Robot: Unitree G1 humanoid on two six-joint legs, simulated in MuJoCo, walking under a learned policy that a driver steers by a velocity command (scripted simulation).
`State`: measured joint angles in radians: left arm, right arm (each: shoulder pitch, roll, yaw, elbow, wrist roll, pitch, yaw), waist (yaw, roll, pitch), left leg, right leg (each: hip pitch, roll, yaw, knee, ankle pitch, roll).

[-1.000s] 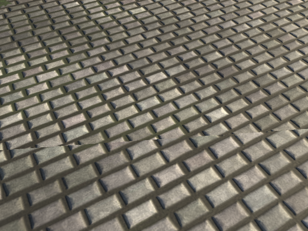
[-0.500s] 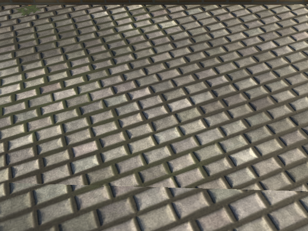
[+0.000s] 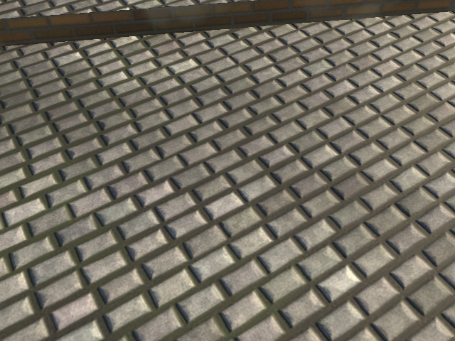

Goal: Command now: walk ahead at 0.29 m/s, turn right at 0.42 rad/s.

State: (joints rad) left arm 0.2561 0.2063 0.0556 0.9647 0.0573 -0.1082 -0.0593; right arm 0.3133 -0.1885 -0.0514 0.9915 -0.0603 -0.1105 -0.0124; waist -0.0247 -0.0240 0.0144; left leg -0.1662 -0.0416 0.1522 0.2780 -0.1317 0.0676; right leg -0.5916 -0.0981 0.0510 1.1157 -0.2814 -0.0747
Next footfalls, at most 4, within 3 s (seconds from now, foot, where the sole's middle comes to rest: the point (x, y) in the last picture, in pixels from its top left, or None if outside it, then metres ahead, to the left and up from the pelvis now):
0.34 right None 0.25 -0.18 -0.78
0.72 left None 0.20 0.07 -0.78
2.82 left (244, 288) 0.74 -0.05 -0.95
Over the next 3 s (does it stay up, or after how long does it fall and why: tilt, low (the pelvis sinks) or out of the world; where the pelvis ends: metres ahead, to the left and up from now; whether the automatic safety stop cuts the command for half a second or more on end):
stays up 0.67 -0.14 -0.19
